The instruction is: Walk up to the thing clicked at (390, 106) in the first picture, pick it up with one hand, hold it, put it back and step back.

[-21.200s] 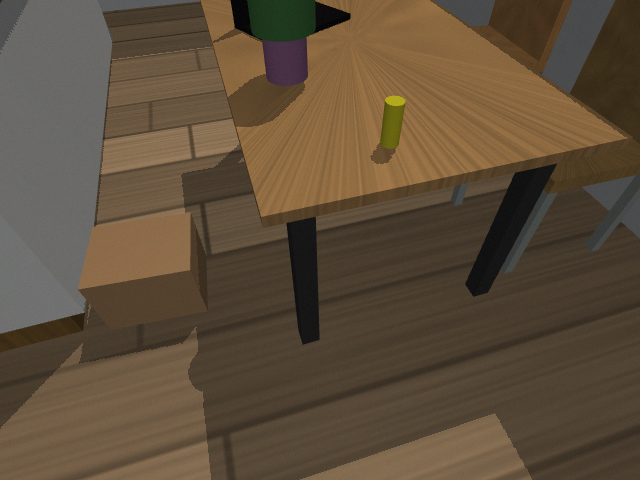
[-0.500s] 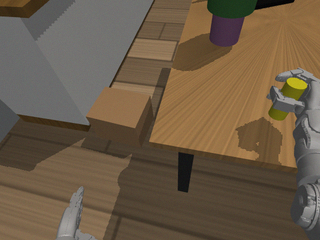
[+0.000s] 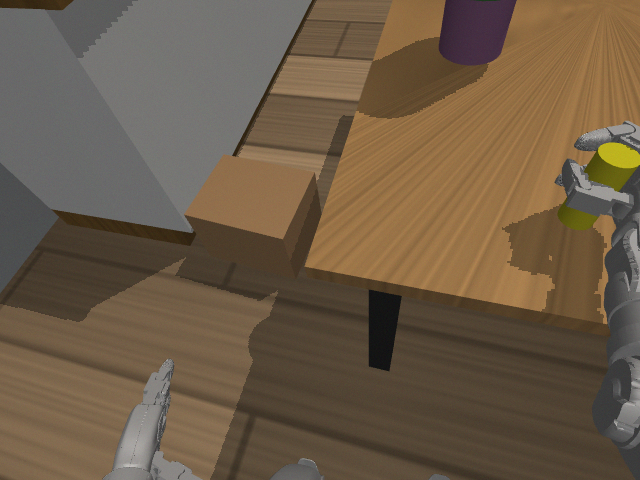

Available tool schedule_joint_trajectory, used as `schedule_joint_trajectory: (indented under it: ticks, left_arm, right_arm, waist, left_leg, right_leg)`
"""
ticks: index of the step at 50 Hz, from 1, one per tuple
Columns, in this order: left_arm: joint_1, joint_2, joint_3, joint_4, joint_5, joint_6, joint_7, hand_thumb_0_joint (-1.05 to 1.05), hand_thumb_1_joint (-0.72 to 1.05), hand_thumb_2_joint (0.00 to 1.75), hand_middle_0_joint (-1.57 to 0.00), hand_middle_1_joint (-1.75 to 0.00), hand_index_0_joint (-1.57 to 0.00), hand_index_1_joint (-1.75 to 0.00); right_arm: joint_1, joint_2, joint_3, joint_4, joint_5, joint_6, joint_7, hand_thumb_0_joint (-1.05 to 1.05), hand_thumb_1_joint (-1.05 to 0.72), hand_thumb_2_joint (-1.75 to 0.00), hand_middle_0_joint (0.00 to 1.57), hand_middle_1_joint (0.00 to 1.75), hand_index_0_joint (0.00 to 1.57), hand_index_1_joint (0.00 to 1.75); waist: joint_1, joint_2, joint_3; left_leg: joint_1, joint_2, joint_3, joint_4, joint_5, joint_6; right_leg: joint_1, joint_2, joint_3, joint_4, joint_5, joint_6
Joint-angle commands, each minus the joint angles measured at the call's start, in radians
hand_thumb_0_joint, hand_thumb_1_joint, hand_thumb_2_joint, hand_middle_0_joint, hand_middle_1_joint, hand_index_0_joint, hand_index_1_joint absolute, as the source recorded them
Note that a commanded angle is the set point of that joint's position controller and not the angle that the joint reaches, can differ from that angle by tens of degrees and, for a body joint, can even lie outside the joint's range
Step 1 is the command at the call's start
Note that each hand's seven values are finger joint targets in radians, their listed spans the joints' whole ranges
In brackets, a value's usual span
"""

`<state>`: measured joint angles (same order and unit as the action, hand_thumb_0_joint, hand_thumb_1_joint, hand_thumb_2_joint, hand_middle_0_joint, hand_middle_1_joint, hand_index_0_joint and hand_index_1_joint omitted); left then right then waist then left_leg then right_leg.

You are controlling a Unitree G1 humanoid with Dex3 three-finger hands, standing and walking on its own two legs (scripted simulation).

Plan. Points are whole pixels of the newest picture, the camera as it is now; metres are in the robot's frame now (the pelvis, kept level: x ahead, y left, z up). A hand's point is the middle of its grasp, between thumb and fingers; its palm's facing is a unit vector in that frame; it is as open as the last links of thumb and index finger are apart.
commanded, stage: lower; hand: right
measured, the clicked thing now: (595, 189) +0.49 -0.23 +0.07
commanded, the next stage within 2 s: loosen in 0.30 s
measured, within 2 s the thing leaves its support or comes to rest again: rests again in 0.10 s
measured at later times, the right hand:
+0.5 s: hand (584, 186) +0.49 -0.22 +0.07, palm faces +0.21 +0.98 +0.01, open 5.5 cm
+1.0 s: hand (579, 187) +0.50 -0.22 +0.07, palm faces +0.22 +0.98 +0.01, open 13.5 cm
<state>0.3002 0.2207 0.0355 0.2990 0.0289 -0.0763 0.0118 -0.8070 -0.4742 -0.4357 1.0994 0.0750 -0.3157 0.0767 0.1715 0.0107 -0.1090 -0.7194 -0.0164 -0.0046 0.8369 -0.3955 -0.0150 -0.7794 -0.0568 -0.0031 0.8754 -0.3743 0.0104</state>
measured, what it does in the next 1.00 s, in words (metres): stands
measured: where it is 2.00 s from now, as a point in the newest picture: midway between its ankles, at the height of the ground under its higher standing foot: outside the picture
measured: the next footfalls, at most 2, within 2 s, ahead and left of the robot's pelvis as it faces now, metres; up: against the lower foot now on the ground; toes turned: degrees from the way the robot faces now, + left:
none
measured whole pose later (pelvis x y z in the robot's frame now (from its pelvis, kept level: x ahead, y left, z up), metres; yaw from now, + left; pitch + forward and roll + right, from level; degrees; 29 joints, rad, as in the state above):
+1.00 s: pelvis +0.00 +0.00 -0.02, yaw +0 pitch +19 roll +2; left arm 0.35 0.23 0.04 0.16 0.03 -0.03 0.00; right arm -0.81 -0.48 -0.45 1.09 0.06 -0.32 0.07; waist 0.19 0.00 -0.13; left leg -0.83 -0.02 0.01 0.95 -0.44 -0.01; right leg -0.90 -0.06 0.01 1.00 -0.42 0.01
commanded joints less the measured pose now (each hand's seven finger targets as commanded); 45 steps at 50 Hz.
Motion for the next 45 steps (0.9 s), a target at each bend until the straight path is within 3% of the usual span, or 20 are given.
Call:
schedule_joint_trajectory:
  ticks: [1,2,4,7,10,13,14,16,19,20,21,22,25,27,31,33,39,42,43,45]
  left_arm:
    - [0.057,0.131,0.066,-0.088,-0.002,-0.047,0.007,0.0,-0.56,0.07,-0.05,-0.05,-0.05,-0.06]
    - [0.014,0.124,0.044,-0.143,-0.006,-0.05,0.004,0.0,-0.56,0.06,-0.05,-0.05,-0.05,-0.06]
    - [-0.025,0.157,0.078,-0.216,0.003,-0.055,0.011,0.0,-0.56,0.07,-0.05,-0.04,-0.04,-0.06]
    - [0.068,0.175,0.099,-0.141,0.004,-0.042,0.008,0.0,-0.56,0.07,-0.05,-0.05,-0.05,-0.06]
    - [-0.03,0.178,0.091,-0.267,0.001,-0.049,0.012,0.0,-0.57,0.07,-0.05,-0.04,-0.04,-0.06]
    - [0.072,0.13,0.057,-0.134,-0.001,-0.031,0.001,0.0,-0.56,0.07,-0.05,-0.05,-0.05,-0.06]
    - [0.042,0.133,0.053,-0.176,0.0,-0.035,-0.002,0.0,-0.56,0.06,-0.06,-0.05,-0.05,-0.06]
    - [-0.048,0.216,0.121,-0.319,0.002,-0.043,0.012,0.0,-0.56,0.06,-0.05,-0.04,-0.04,-0.05]
    - [0.085,0.153,0.08,-0.164,0.004,-0.019,-0.001,0.0,-0.55,0.05,-0.06,-0.05,-0.05,-0.05]
    - [0.03,0.134,0.061,-0.219,-0.001,-0.027,-0.005,0.0,-0.55,0.05,-0.06,-0.05,-0.05,-0.05]
    - [-0.017,0.172,0.089,-0.309,0.001,-0.036,0.002,0.0,-0.56,0.06,-0.06,-0.05,-0.06,-0.06]
    - [-0.034,0.167,0.082,-0.339,0.004,-0.035,0.003,0.0,-0.52,0.03,-0.06,-0.05,-0.06,-0.05]
    - [0.094,0.164,0.088,-0.236,0.002,-0.016,-0.002,0.0,-0.51,0.03,-0.06,-0.06,-0.07,-0.05]
    - [0.024,0.162,0.084,-0.317,-0.001,-0.026,0.002,0.0,-0.52,0.03,-0.06,-0.06,-0.07,-0.05]
    - [0.056,0.151,0.075,-0.283,-0.001,-0.017,0.001,0.0,-0.54,0.05,-0.06,-0.05,-0.06,-0.05]
    - [0.04,0.166,0.089,-0.303,-0.003,-0.018,0.003,0.0,-0.55,0.06,-0.06,-0.05,-0.06,-0.05]
    - [0.048,0.183,0.101,-0.326,0.001,-0.015,0.007,0.0,-0.56,0.07,-0.06,-0.05,-0.05,-0.06]
    - [0.079,0.188,0.104,-0.29,0.0,-0.005,0.004,0.0,-0.57,0.07,-0.06,-0.05,-0.04,-0.06]
    - [0.029,0.157,0.067,-0.326,-0.002,-0.008,0.002,0.0,-0.57,0.07,-0.06,-0.05,-0.04,-0.06]
    - [0.035,0.163,0.082,-0.327,0.0,-0.008,0.006,0.0,-0.58,0.07,-0.06,-0.05,-0.04,-0.06]
  right_arm:
    - [-0.419,-0.193,0.002,-0.143,0.006,-0.078,0.003,0.0,-0.71,-1.27,1.38,1.37,1.37,1.37]
    - [-0.415,-0.212,-0.011,-0.161,0.005,-0.079,0.004,0.0,-0.69,-1.28,1.38,1.38,1.38,1.38]
    - [-0.534,-0.29,-0.035,-0.287,-0.007,-0.099,0.0,0.0,-0.69,-1.27,1.37,1.37,1.37,1.37]
    - [-0.426,-0.241,-0.019,-0.166,-0.005,-0.08,0.008,0.0,-0.69,-1.28,1.38,1.38,1.37,1.38]
    - [-0.512,-0.285,-0.039,-0.279,-0.006,-0.094,0.003,0.0,-0.7,-1.27,1.37,1.37,1.37,1.37]
    - [-0.371,-0.2,-0.016,-0.086,0.0,-0.075,0.011,0.0,-0.71,-1.27,1.38,1.37,1.38,1.37]
    - [-0.375,-0.19,-0.006,-0.105,0.0,-0.079,0.015,0.0,-0.71,-1.27,1.39,1.37,1.38,1.38]
    - [-0.528,-0.351,-0.076,-0.316,-0.016,-0.103,0.003,0.0,-0.71,-1.27,1.39,1.38,1.38,1.38]
    - [-0.333,-0.162,-0.004,-0.03,-0.009,-0.07,0.012,0.0,-0.69,-1.22,1.37,1.34,1.37,1.34]
    - [-0.36,-0.165,-0.005,-0.077,-0.005,-0.077,0.014,0.0,-0.67,-1.21,1.37,1.33,1.36,1.33]
    - [-0.468,-0.253,-0.051,-0.218,-0.006,-0.097,0.006,0.0,-0.59,-1.13,1.38,1.28,1.37,1.28]
    - [-0.53,-0.303,-0.052,-0.287,-0.02,-0.104,0.004,0.0,-0.52,-1.05,1.33,1.2,1.31,1.2]
    - [-0.397,-0.202,-0.006,-0.123,-0.016,-0.071,0.017,0.0,-0.4,-0.81,1.24,0.98,1.21,0.98]
    - [-0.498,-0.267,-0.033,-0.248,-0.014,-0.088,0.011,0.0,-0.31,-0.65,1.19,0.87,1.16,0.87]
    - [-0.456,-0.234,-0.013,-0.178,-0.013,-0.07,0.005,0.0,-0.03,-0.44,1.04,0.7,1.02,0.7]
    - [-0.454,-0.256,-0.026,-0.202,-0.015,-0.072,0.003,0.0,0.09,-0.32,0.98,0.6,0.96,0.61]
    - [-0.484,-0.279,-0.04,-0.277,-0.009,-0.08,-0.008,0.0,0.26,-0.15,0.68,0.37,0.66,0.37]
    - [-0.396,-0.24,-0.033,-0.183,-0.009,-0.063,-0.008,0.0,0.31,-0.11,0.53,0.28,0.51,0.28]
    - [-0.468,-0.257,-0.032,-0.286,-0.005,-0.078,-0.01,0.0,0.33,-0.1,0.5,0.26,0.49,0.26]
    - [-0.479,-0.267,-0.036,-0.289,-0.012,-0.08,-0.015,0.0,0.34,-0.08,0.42,0.21,0.4,0.21]
  waist:
    - [0.003,-0.156,-0.367]
    - [-0.015,-0.153,-0.408]
    - [-0.002,-0.172,-0.545]
    - [0.013,-0.157,-0.461]
    - [0.007,-0.163,-0.576]
    - [0.01,-0.136,-0.387]
    - [0.019,-0.121,-0.406]
    - [0.011,-0.15,-0.589]
    - [0.027,-0.099,-0.317]
    - [0.016,-0.112,-0.37]
    - [0.02,-0.111,-0.503]
    - [0.01,-0.113,-0.558]
    - [0.031,-0.122,-0.415]
    - [0.026,-0.14,-0.495]
    - [0.021,-0.14,-0.405]
    - [0.011,-0.152,-0.453]
    - [0.006,-0.172,-0.524]
    - [0.008,-0.149,-0.475]
    - [-0.004,-0.159,-0.496]
    - [0.003,-0.156,-0.538]
  left_leg:
    - [0.024,-0.026,0.029,-0.066,0.268,0.031]
    - [0.039,-0.024,0.022,-0.067,0.274,0.028]
    - [0.098,-0.02,0.015,-0.049,0.345,0.024]
    - [0.061,-0.024,0.022,-0.041,0.331,0.025]
    - [0.082,-0.024,0.025,-0.027,0.362,0.022]
    - [0.015,-0.027,0.026,-0.03,0.299,0.023]
    - [0.025,-0.026,0.022,-0.029,0.309,0.019]
    - [0.09,-0.023,0.018,-0.017,0.327,0.022]
    - [-0.024,-0.03,0.031,-0.022,0.238,0.025]
    - [0.0,-0.026,0.024,-0.018,0.254,0.021]
    - [0.046,-0.024,0.017,-0.015,0.284,0.016]
    - [0.068,-0.022,0.014,-0.008,0.299,0.016]
    - [-0.003,-0.026,0.023,-0.005,0.269,0.021]
    - [0.008,-0.026,0.024,-0.003,0.258,0.023]
    - [0.004,-0.022,0.015,-0.012,0.217,0.022]
    - [0.002,-0.023,0.019,-0.004,0.216,0.025]
    - [0.016,-0.031,0.036,0.011,0.261,0.03]
    - [0.009,-0.031,0.035,0.007,0.266,0.029]
    - [0.028,-0.03,0.033,0.01,0.274,0.028]
    - [0.039,-0.027,0.023,0.01,0.317,0.022]
  right_leg:
    - [0.315,0.02,0.023,-0.057,0.288,-0.018]
    - [0.326,0.022,0.021,-0.05,0.292,-0.022]
    - [0.357,0.023,0.014,-0.023,0.336,-0.025]
    - [0.323,0.025,0.018,-0.012,0.326,-0.026]
    - [0.362,0.019,0.022,0.003,0.376,-0.024]
    - [0.25,0.025,0.019,0.001,0.285,-0.027]
    - [0.229,0.026,0.02,0.006,0.272,-0.031]
    - [0.304,0.022,0.022,0.008,0.289,-0.03]
    - [0.187,0.024,0.024,0.0,0.195,-0.03]
    - [0.189,0.026,0.022,0.005,0.203,-0.033]
    - [0.231,0.023,0.023,0.02,0.226,-0.036]
    - [0.25,0.022,0.018,0.027,0.239,-0.037]
    - [0.218,0.024,0.021,0.022,0.217,-0.033]
    - [0.259,0.021,0.023,0.019,0.224,-0.028]
    - [0.188,0.026,0.013,0.015,0.151,-0.03]
    - [0.221,0.024,0.017,0.014,0.165,-0.026]
    - [0.289,0.023,0.026,0.022,0.258,-0.018]
    - [0.257,0.025,0.025,0.022,0.258,-0.022]
    - [0.258,0.023,0.025,0.021,0.267,-0.02]
    - [0.274,0.022,0.017,0.044,0.29,-0.028]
